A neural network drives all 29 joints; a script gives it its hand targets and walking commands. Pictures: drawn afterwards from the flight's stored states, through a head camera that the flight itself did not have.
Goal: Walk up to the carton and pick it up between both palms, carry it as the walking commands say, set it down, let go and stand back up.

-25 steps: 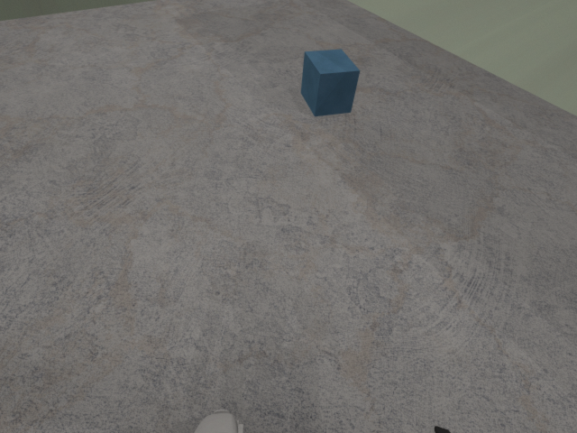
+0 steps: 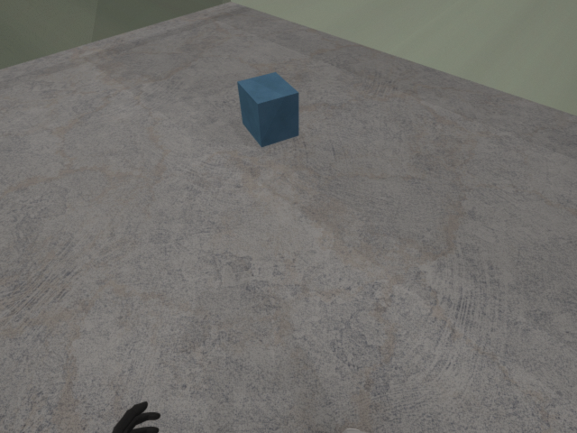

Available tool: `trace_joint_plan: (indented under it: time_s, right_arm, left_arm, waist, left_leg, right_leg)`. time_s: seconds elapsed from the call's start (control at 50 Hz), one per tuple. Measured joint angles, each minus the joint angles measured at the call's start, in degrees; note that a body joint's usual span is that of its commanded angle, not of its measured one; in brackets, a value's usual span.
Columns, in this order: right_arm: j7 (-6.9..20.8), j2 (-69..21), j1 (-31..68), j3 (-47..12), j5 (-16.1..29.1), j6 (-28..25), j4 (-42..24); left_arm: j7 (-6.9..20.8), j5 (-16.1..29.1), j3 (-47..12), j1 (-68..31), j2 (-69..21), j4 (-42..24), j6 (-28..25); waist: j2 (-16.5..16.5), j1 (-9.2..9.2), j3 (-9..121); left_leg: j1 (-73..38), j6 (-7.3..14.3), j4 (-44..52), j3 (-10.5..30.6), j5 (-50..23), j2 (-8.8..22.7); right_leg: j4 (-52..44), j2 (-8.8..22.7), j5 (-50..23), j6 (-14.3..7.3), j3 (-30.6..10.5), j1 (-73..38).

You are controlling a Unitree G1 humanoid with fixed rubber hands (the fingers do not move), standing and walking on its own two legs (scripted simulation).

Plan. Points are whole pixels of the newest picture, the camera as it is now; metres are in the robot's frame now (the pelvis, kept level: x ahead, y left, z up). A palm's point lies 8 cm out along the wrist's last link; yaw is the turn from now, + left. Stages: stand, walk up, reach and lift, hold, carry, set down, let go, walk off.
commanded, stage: walk up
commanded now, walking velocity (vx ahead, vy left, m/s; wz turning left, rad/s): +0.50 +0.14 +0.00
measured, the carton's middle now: (268, 109) +1.95 +0.02 -0.62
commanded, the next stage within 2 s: none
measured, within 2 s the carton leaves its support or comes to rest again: neither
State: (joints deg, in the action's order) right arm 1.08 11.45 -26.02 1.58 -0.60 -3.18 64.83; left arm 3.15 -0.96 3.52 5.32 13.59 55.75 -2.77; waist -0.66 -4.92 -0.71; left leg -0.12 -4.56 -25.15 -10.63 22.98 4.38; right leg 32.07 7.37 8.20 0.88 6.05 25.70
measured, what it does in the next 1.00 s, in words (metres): walks ahead: left foot, then right foot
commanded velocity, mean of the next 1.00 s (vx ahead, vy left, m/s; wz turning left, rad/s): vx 0.50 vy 0.10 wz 0.00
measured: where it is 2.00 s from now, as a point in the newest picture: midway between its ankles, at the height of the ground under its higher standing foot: (288, 252)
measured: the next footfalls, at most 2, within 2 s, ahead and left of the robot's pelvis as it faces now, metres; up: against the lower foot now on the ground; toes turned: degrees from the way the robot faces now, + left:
left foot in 0.42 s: +0.33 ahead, +0.12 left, +0.00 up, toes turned +11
right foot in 0.86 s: +0.57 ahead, -0.15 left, +0.00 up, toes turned -9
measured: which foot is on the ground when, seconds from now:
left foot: down 0.00-0.02, up 0.04-0.40, down 0.42-0.88, up 0.90-1.00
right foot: down 0.00-0.44, up 0.46-0.84, down 0.86-1.00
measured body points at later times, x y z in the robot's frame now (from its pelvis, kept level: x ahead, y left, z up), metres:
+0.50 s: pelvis +0.23 +0.00 +0.00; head +0.23 +0.04 +0.44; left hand +0.15 +0.23 -0.18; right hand +0.38 -0.22 -0.11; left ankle +0.29 +0.11 -0.73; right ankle +0.13 -0.12 -0.70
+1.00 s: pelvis +0.47 -0.05 +0.00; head +0.49 -0.08 +0.45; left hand +0.58 +0.18 -0.13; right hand +0.42 -0.28 -0.17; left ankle +0.36 +0.09 -0.65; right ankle +0.53 -0.15 -0.73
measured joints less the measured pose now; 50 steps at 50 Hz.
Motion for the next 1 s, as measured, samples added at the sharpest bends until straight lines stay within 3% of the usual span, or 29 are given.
trace_joint_plan:
  time_s: [0.02, 0.06, 0.12, 0.18, 0.24, 0.3, 0.42, 0.44, 0.5, 0.54, 0.6, 0.72, 0.84, 0.88, 0.92, 0.96, 1.0]
  right_arm:
    - [0.1, 0.4, -0.5, 0.1, 0.0, 0.2, 0.4]
    - [0.3, 0.9, 0.0, 0.3, -0.2, 1.2, 0.7]
    - [0.7, 1.8, 3.4, 0.2, -0.8, 1.9, -1.0]
    - [0.6, 2.0, 8.2, 0.5, -1.0, 1.9, -3.9]
    - [0.8, 1.3, 12.6, 0.5, -0.9, 2.0, -6.5]
    - [1.3, 0.6, 16.1, 0.3, -0.7, 2.2, -8.2]
    - [1.5, 0.2, 20.4, 0.3, -0.4, 1.3, -9.2]
    - [1.3, -0.1, 20.8, 0.4, -0.4, 1.0, -8.9]
    - [0.6, -1.2, 20.9, 0.4, -0.7, 0.1, -9.0]
    - [0.1, -1.3, 19.7, 0.5, -0.6, -0.2, -9.0]
    - [-0.5, -1.6, 16.7, 0.3, -0.4, -0.3, -7.1]
    - [-0.7, -1.1, 8.1, -0.3, -0.2, -0.5, -3.5]
    - [-0.3, -0.4, 1.1, -0.4, 0.1, 0.1, -0.5]
    - [-0.1, 0.1, -0.2, -0.1, 0.1, 0.4, 0.3]
    - [0.2, 0.4, 0.2, 0.1, -0.1, 1.2, 0.7]
    - [0.5, 0.8, 2.1, 0.0, -0.6, 1.9, -0.2]
    - [0.6, 1.4, 5.1, 0.1, -0.8, 2.0, -1.7]
  left_arm:
    - [-0.3, -0.2, 0.1, -0.6, -0.7, 0.1, -0.4]
    - [-1.3, -0.7, -0.3, -1.3, -2.2, -0.2, -1.4]
    - [-2.3, -1.1, -1.2, 0.4, -4.1, 0.6, -2.5]
    - [-2.5, -0.8, -1.8, 4.5, -5.1, 2.5, -2.2]
    - [-2.4, -0.5, -1.6, 9.2, -4.8, 4.2, -1.3]
    - [-2.3, -0.3, -1.5, 13.0, -3.7, 5.6, -0.7]
    - [-2.1, 0.3, -1.2, 18.0, -1.9, 8.3, -0.3]
    - [-2.1, 0.4, -1.2, 18.3, -1.5, 8.7, -0.1]
    - [-2.0, 0.3, -0.8, 17.4, -1.1, 8.5, 0.7]
    - [-2.0, 0.1, -0.6, 15.3, -1.4, 7.5, 0.9]
    - [-1.6, -0.2, -0.7, 11.2, -1.3, 6.2, 0.3]
    - [-0.9, -0.1, -0.2, 4.0, -0.5, 2.4, 0.6]
    - [-0.1, 0.1, -0.1, -0.3, -0.5, -0.4, 0.2]
    - [-0.5, -0.2, 0.0, -1.2, -1.5, -0.5, -0.4]
    - [-1.4, -0.7, -0.5, -1.6, -3.0, -0.8, -1.3]
    - [-2.1, -1.0, -1.0, -0.6, -4.2, -0.5, -2.1]
    - [-2.5, -1.2, -1.5, 1.9, -5.1, 0.7, -2.4]
  waist:
    - [1.2, 0.15, -0.3]
    - [3.1, 0.74, -1.4]
    - [4.4, 2.57, -3.5]
    - [4.5, 4.17, -4.6]
    - [2.8, 5.97, -4.7]
    - [1.3, 7.7, -4.0]
    - [-0.4, 9.92, -1.1]
    - [-1.5, 9.94, -0.8]
    - [-3.9, 9.6, 0.2]
    - [-3.5, 8.55, 0.4]
    - [-3.1, 6.87, 0.6]
    - [-0.9, 2.54, 0.9]
    - [0.4, 0.2, 0.8]
    - [2.3, 0.2, 0.4]
    - [4.0, 0.75, -0.6]
    - [4.6, 2.11, -2.1]
    - [5.0, 3.24, -3.1]
  left_leg:
    - [0.5, 0.1, -3.3, 0.6, 2.4, 1.4]
    - [5.8, 2.9, -17.4, 4.6, 4.8, 2.6]
    - [14.9, 4.5, -36.2, 7.7, 0.6, 2.2]
    - [22.4, 4.6, -42.1, 7.3, -1.3, 3.0]
    - [27.1, 4.1, -37.4, 6.2, -2.1, 3.8]
    - [28.7, 3.7, -26.4, 5.6, -3.4, 4.5]
    - [24.2, 4.2, -8.0, 3.7, -12.0, 3.3]
    - [23.8, 4.8, -8.3, 3.4, -14.5, 2.4]
    - [23.1, 6.5, -11.9, 1.3, -9.6, 0.4]
    - [21.5, 6.5, -11.6, 0.9, -8.0, -0.2]
    - [17.0, 6.2, -8.0, 0.0, -7.3, -1.6]
    - [7.7, 4.9, -0.4, -0.2, -6.1, -2.7]
    - [0.4, 1.5, 2.0, -0.3, -1.6, -1.8]
    - [0.5, 1.0, -3.1, 0.7, 2.7, 0.4]
    - [6.0, 3.2, -17.4, 4.6, 4.6, 1.5]
    - [12.0, 4.0, -31.2, 7.0, 2.3, 1.2]
    - [17.6, 4.3, -39.0, 7.5, -0.4, 1.6]
  right_leg:
    - [1.3, -0.8, -2.2, -1.0, 0.6, -0.1]
    - [5.3, -2.1, 2.7, -2.5, 2.1, -0.2]
    - [4.9, -3.7, 5.0, -3.0, 2.7, -3.2]
    - [1.8, -5.3, 5.1, -3.2, 3.0, -7.2]
    - [-1.5, -5.9, 5.7, -3.0, 3.0, -11.3]
    - [-4.5, -6.4, 6.6, -2.7, 3.8, -15.0]
    - [-3.0, -6.4, 12.7, -0.6, 4.6, -18.9]
    - [-0.9, -5.3, 14.7, -0.1, 4.1, -18.9]
    - [14.8, -3.4, 19.4, -0.8, -0.2, -13.1]
    - [26.3, -3.4, 18.5, -1.3, -1.3, -7.6]
    - [32.0, -2.1, 15.0, -1.6, -2.2, -1.5]
    - [20.4, -0.1, 9.3, 0.2, -2.0, 4.2]
    - [1.1, 0.3, 2.0, 0.2, -0.6, 0.9]
    - [1.8, -1.2, -1.7, -1.3, 0.6, -0.1]
    - [5.2, -2.3, 4.4, -2.6, 2.1, -0.8]
    - [5.1, -3.3, 5.6, -3.0, 2.5, -2.8]
    - [3.6, -4.5, 5.7, -3.0, 2.8, -5.3]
